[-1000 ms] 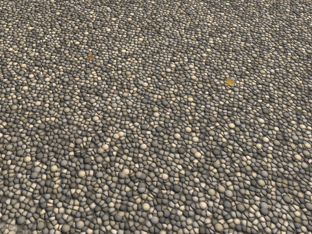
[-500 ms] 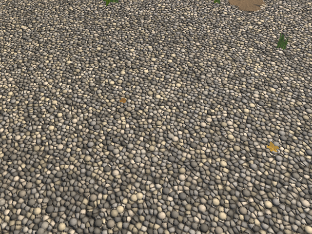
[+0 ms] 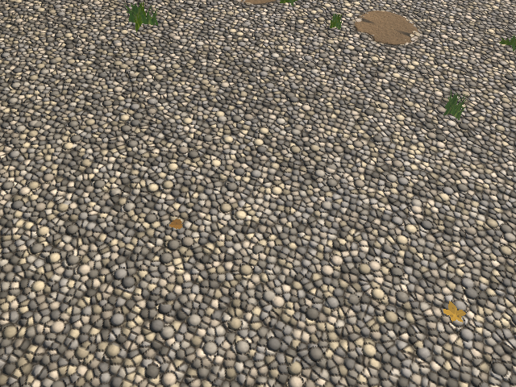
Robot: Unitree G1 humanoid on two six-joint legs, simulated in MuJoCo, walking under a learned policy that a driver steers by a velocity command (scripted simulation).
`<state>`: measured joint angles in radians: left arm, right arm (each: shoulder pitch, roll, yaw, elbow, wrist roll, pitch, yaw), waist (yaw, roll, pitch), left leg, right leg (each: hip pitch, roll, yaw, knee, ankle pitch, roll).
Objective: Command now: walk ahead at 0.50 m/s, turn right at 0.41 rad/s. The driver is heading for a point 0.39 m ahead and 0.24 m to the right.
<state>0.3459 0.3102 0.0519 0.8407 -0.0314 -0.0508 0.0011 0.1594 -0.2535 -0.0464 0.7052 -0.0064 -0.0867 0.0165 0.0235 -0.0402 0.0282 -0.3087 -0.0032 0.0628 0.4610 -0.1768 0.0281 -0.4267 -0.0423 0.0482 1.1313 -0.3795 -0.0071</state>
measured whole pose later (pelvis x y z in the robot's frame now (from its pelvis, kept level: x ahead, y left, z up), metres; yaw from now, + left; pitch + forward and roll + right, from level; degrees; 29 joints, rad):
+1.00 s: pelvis +0.44 -0.09 -0.01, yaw -23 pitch +1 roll +0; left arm 0.20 0.27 0.04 0.81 0.00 0.04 0.03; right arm 0.10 -0.22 -0.02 0.81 -0.02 -0.03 0.01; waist 0.01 -0.02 0.04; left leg -0.39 -0.01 0.02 0.49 -0.12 0.03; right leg -0.28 0.01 0.07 0.73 -0.50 0.04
